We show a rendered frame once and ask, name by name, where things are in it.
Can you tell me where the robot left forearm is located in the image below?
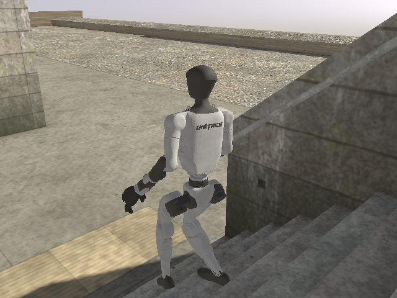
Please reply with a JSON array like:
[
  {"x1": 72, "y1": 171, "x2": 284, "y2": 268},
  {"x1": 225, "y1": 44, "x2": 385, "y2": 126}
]
[{"x1": 134, "y1": 156, "x2": 166, "y2": 196}]

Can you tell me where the left robot hand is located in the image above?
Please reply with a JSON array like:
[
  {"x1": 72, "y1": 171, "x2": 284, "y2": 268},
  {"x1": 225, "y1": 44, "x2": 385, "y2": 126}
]
[{"x1": 122, "y1": 186, "x2": 146, "y2": 214}]

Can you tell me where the robot left upper arm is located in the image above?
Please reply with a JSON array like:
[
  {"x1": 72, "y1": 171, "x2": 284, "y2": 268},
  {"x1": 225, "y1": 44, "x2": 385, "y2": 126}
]
[{"x1": 163, "y1": 112, "x2": 187, "y2": 172}]

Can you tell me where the robot right upper arm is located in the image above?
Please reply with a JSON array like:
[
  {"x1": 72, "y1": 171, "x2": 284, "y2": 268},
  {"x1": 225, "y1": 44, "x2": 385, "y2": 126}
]
[{"x1": 217, "y1": 107, "x2": 234, "y2": 155}]

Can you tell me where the robot torso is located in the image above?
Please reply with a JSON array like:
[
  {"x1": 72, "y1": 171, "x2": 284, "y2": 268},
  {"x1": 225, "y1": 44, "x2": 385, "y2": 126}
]
[{"x1": 178, "y1": 104, "x2": 224, "y2": 209}]

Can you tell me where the robot left foot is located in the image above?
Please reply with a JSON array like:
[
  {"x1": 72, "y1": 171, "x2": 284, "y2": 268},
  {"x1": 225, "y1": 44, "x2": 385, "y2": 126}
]
[{"x1": 157, "y1": 275, "x2": 175, "y2": 289}]

